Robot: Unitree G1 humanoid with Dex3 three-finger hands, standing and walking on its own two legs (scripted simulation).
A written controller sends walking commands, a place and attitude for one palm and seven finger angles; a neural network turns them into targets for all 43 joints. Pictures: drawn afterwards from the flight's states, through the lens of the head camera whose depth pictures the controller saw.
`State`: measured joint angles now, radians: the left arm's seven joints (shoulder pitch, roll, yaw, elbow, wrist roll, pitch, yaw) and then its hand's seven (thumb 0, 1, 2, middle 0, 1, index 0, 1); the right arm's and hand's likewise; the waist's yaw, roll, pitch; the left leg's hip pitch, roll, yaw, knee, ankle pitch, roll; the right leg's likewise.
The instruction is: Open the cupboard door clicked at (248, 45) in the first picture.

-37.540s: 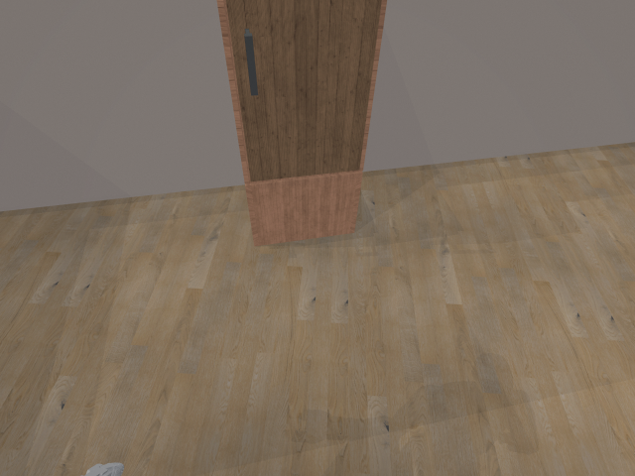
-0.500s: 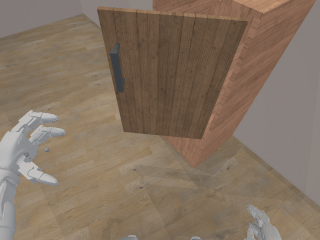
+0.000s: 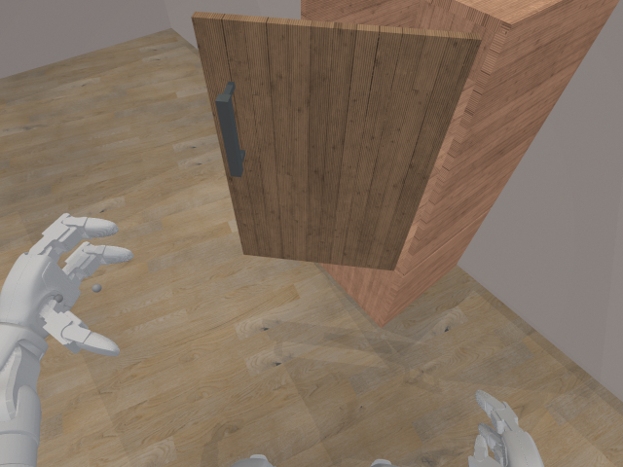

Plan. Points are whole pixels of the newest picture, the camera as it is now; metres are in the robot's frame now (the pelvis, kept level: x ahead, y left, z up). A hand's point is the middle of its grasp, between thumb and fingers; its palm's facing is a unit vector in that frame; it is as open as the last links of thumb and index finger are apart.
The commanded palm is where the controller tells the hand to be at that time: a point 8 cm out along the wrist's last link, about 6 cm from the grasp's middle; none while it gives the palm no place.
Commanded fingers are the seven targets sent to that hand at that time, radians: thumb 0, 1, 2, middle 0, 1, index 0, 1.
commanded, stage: move the hooked fingers beside the handle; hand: left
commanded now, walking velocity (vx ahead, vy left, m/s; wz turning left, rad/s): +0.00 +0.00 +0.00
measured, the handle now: (233, 131) +0.61 +0.18 +0.06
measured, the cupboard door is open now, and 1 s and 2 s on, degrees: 45 45 45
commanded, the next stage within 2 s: none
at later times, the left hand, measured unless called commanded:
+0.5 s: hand (134, 228) +0.38 +0.26 +0.07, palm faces -0.05 -1.00 -0.01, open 13.9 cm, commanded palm +0.37 +0.31 +0.07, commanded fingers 0.00 -0.50 0.30 -0.30 -1.20 -0.30 -1.20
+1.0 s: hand (164, 183) +0.47 +0.25 +0.08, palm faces -0.07 -1.00 +0.00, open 13.9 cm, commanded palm +0.45 +0.29 +0.07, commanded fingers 0.00 -0.50 0.30 -0.30 -1.20 -0.30 -1.20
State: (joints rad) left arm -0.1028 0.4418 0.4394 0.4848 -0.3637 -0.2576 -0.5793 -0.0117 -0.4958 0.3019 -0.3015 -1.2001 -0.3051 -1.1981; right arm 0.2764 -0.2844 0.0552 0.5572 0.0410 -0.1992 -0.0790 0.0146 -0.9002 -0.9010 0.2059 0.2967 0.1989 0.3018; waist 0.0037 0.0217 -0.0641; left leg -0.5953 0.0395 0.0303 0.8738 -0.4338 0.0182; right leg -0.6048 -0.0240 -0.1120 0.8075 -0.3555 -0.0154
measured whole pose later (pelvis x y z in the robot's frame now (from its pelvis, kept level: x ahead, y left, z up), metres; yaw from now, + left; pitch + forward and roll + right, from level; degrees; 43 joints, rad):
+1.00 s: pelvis +0.00 +0.01 -0.01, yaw -2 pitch +17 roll -3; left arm -0.75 0.59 0.45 1.08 -0.18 -0.35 -0.49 -0.01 -0.50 0.30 -0.30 -1.20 -0.30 -1.20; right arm 0.38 -0.29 0.04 0.61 0.01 0.00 -0.04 0.01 -0.90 -0.90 0.21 0.30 0.20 0.30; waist -0.12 0.00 -0.08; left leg -0.79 0.05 0.06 0.95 -0.46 0.04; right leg -0.81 -0.01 -0.08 0.86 -0.35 0.00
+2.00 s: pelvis +0.03 +0.02 -0.02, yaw -4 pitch +24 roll -5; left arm -0.97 0.69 0.47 1.20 -0.08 -0.31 -0.42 -0.01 -0.49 0.30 -0.30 -1.20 -0.30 -1.20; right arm 0.43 -0.28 0.06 0.58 -0.02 0.12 0.00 0.00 -0.90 -0.90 0.21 0.30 0.20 0.30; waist -0.20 0.02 -0.09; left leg -0.90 0.07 0.04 0.99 -0.50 0.04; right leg -0.89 0.01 -0.09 0.85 -0.37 0.01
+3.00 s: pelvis +0.02 +0.02 -0.02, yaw -4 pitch +24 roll -4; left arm -1.02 0.62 0.43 1.22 -0.06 -0.34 -0.30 -0.01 -0.49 0.30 -0.30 -1.20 -0.30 -1.20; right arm 0.44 -0.27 0.06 0.60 -0.03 0.10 0.01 0.00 -0.90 -0.90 0.21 0.30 0.20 0.30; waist -0.22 0.03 -0.08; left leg -0.94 0.07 0.04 1.01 -0.50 0.04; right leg -0.93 0.01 -0.09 0.89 -0.37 0.01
